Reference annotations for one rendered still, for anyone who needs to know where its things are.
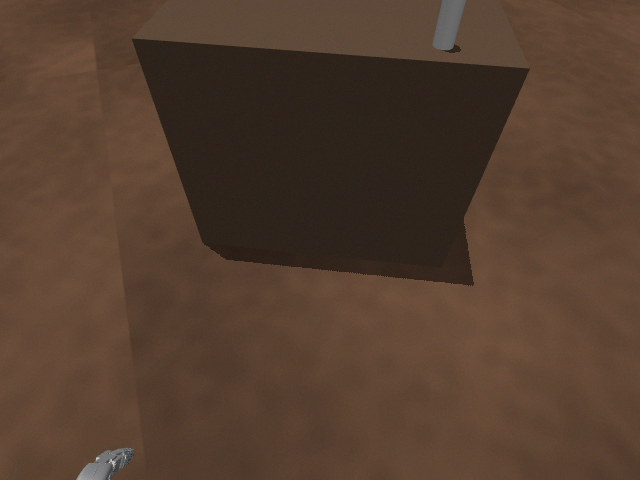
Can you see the left robot hand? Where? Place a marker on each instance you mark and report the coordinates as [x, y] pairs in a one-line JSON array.
[[107, 464]]

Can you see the can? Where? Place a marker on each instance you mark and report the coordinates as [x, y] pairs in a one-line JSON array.
[[448, 24]]

